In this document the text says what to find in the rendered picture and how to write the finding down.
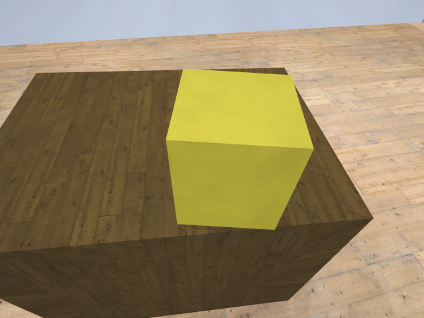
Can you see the pedestal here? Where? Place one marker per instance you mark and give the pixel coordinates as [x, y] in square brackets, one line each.
[88, 224]

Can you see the carton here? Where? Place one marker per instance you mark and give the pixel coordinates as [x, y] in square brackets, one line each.
[237, 146]

